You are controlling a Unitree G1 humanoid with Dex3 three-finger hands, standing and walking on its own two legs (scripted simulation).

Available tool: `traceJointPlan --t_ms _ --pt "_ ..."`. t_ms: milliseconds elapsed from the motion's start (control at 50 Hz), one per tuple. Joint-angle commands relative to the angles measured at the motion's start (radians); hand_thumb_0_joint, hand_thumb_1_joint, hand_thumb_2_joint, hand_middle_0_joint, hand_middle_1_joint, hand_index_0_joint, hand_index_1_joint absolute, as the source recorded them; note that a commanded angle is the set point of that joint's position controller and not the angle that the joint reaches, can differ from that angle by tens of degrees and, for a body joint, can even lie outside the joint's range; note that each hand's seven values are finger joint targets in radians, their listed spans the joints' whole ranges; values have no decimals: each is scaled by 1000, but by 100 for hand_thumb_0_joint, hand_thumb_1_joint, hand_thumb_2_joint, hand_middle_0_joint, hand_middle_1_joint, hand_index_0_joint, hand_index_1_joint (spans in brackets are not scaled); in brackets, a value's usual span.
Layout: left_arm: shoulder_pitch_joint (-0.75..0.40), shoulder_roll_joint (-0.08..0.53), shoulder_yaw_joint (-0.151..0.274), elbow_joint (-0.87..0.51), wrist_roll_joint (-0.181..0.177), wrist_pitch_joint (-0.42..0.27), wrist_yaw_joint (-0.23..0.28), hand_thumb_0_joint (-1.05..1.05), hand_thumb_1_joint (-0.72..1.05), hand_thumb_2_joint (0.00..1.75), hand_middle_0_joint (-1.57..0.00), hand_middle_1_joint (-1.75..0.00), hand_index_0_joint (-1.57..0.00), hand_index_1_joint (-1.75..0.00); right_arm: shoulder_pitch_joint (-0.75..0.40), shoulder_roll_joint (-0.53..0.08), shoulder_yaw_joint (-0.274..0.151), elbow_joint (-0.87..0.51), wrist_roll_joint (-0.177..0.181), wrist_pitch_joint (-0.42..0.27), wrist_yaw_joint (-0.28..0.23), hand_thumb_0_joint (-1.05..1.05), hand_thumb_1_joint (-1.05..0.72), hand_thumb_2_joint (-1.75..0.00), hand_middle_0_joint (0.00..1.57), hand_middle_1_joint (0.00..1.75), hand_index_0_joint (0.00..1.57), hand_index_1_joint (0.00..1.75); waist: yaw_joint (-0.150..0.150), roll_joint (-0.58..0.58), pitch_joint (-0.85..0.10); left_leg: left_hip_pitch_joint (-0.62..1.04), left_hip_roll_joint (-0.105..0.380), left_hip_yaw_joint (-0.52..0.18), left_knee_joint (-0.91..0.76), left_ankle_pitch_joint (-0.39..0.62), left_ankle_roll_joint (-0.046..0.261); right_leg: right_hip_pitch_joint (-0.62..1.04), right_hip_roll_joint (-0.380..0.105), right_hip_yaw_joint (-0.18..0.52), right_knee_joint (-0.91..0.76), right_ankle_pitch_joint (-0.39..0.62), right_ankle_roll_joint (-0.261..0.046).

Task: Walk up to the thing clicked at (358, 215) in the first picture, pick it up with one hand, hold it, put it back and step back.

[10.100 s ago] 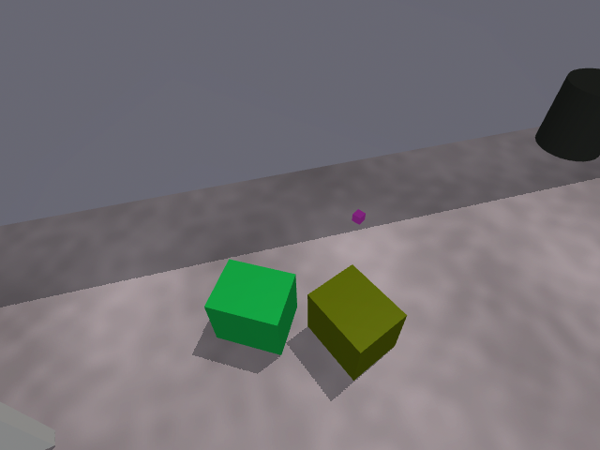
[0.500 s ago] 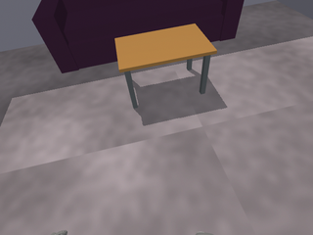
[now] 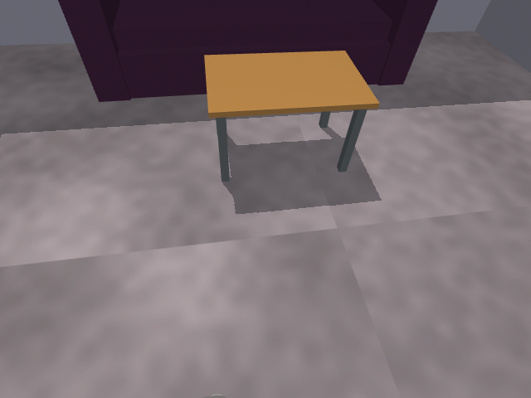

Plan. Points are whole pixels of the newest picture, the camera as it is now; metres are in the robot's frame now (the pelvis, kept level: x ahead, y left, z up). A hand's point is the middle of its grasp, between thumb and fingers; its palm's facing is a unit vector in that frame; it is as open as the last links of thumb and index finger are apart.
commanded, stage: walk up
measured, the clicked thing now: out of the picture -0.90 +1.13 -0.74
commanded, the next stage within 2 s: stand in 1.02 s
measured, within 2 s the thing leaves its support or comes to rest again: neither
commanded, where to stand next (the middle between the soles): +0.08 -0.01 m, yaw +1 degrees
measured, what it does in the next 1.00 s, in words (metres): stands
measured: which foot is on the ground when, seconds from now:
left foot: down 0.00-1.00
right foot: down 0.00-1.00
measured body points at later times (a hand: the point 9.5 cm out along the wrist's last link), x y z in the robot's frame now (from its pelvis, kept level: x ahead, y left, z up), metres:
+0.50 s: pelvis +0.02 -0.01 +0.02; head +0.02 -0.01 +0.47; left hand +0.06 +0.30 -0.11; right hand +0.12 -0.30 -0.11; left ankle +0.08 +0.11 -0.72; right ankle +0.02 -0.14 -0.72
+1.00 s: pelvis +0.03 -0.01 +0.02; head +0.04 +0.00 +0.47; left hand +0.12 +0.29 -0.11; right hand +0.12 -0.30 -0.11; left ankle +0.08 +0.11 -0.72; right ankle +0.02 -0.14 -0.72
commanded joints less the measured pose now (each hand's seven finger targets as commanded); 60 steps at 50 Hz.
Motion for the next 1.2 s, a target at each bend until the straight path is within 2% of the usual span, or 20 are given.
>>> traceJointPlan --t_ms 0,20,40,80,100,140,200,260,320,360,440,540,560,700,800,920,1020,1080,1120,1180 --pt "56 189 45 12 5 -33 19 0 90 90 -20 -30 -20 -30 -83 -224 -38 -57 17 -20 -9 0 -90 -90 20 30 20 30 28 199 -223 117 152 -179 -157 140 61 147 -44 56 -173 188 -8" --pt "17 192 40 17 10 -36 21 0 90 90 -20 -30 -20 -30 -63 -214 -34 -43 20 -17 -8 0 -90 -90 20 30 20 30 9 177 -228 104 146 -187 -181 100 49 149 -59 81 -177 181 -10" --pt "-16 190 34 16 11 -37 18 0 90 90 -20 -30 -20 -30 -64 -216 -33 -32 23 -14 -8 0 -90 -90 20 30 20 30 -5 162 -209 98 140 -190 -223 -11 41 128 -67 86 -190 113 -12" --pt "-36 192 25 32 8 -33 10 0 90 90 -20 -30 -20 -30 -121 -238 -36 -20 18 -5 -7 0 -90 -90 20 30 20 30 -3 153 -120 81 133 -201 -295 -253 34 47 -64 80 -220 19 -9" --pt "-26 186 22 49 8 -33 8 0 90 90 -20 -30 -20 -30 -150 -243 -37 -17 16 -3 -5 0 -90 -90 20 30 20 30 3 154 -90 63 139 -213 -310 -299 32 39 -64 73 -238 6 -10" --pt "-22 185 24 77 10 -41 8 0 90 90 -20 -30 -20 -30 -162 -226 -29 -3 16 -2 0 0 -90 -90 20 30 20 30 4 100 -64 51 134 -211 -304 -273 32 40 -84 98 -296 -10 -21" --pt "-62 196 25 88 14 -56 8 0 90 90 -20 -30 -20 -30 -139 -211 -25 31 20 -4 6 0 -90 -90 20 30 20 30 -18 29 -57 133 98 -168 -263 -129 17 -7 -113 141 -380 -25 -21" --pt "-86 196 24 94 18 -61 8 0 90 90 -20 -30 -20 -30 -133 -212 -28 58 22 -4 9 0 -90 -90 20 30 20 30 -28 1 -86 200 90 -146 -253 -77 12 -14 -126 138 -416 -19 -13" --pt "-84 187 25 105 16 -63 9 0 90 90 -20 -30 -20 -30 -137 -199 -25 75 21 -5 10 0 -90 -90 20 30 20 30 -21 -10 -99 217 88 -138 -266 -20 6 17 -126 125 -422 25 -5" --pt "-88 185 25 109 16 -62 10 0 90 90 -20 -30 -20 -30 -146 -202 -26 86 19 -7 7 0 -90 -90 20 30 20 30 -19 1 -125 233 95 -133 -274 24 4 49 -129 112 -412 103 -4" --pt "-85 181 27 121 13 -57 13 0 90 90 -20 -30 -20 -30 -156 -199 -23 102 17 -9 3 0 -90 -90 20 30 20 30 -7 25 -121 198 105 -140 -307 71 3 112 -121 86 -392 168 1" --pt "-88 180 29 133 13 -51 15 0 90 90 -20 -30 -20 -30 -159 -204 -25 119 14 -10 1 0 -90 -90 20 30 20 30 -4 68 -129 177 115 -155 -339 63 3 164 -115 69 -381 190 1" --pt "-79 176 30 135 13 -51 15 0 90 90 -20 -30 -20 -30 -163 -201 -25 120 14 -10 1 0 -90 -90 20 30 20 30 0 72 -146 184 118 -155 -334 104 5 180 -115 64 -380 208 2" --pt "-109 178 32 136 13 -46 19 0 90 90 -20 -30 -20 -30 -153 -197 -26 134 14 -9 -5 0 -90 -90 20 30 20 30 -8 68 -168 203 114 -133 -317 201 2 210 -121 59 -386 274 3" --pt "-120 169 33 139 11 -43 20 0 90 90 -20 -30 -20 -30 -147 -195 -26 139 13 -7 -6 0 -90 -90 20 30 20 30 -11 67 -152 199 116 -137 -325 208 1 210 -115 52 -393 259 6" --pt "-130 165 31 141 14 -41 18 0 90 90 -20 -30 -20 -30 -154 -198 -26 139 12 -7 -8 0 -90 -90 20 30 20 30 -15 62 -151 209 112 -136 -334 167 1 196 -116 56 -398 247 9" --pt "-135 165 27 129 19 -47 19 0 90 90 -20 -30 -20 -30 -155 -198 -27 135 10 -8 -9 0 -90 -90 20 30 20 30 -19 57 -178 254 122 -125 -320 258 -6 198 -130 67 -394 303 13" --pt "-135 170 25 130 20 -47 20 0 90 90 -20 -30 -20 -30 -158 -193 -27 134 8 -2 -9 0 -90 -90 20 30 20 30 -21 46 -149 240 117 -123 -333 191 -6 179 -127 65 -405 249 15" --pt "-131 165 22 132 19 -45 18 0 90 90 -20 -30 -20 -30 -157 -192 -26 135 10 0 -7 0 -90 -90 20 30 20 30 -25 44 -114 222 110 -128 -356 96 -8 150 -122 64 -412 190 16" --pt "-120 168 22 130 21 -45 19 0 90 90 -20 -30 -20 -30 -160 -196 -28 131 8 1 -5 0 -90 -90 20 30 20 30 -20 43 -120 227 110 -129 -357 79 -4 145 -123 64 -408 182 14"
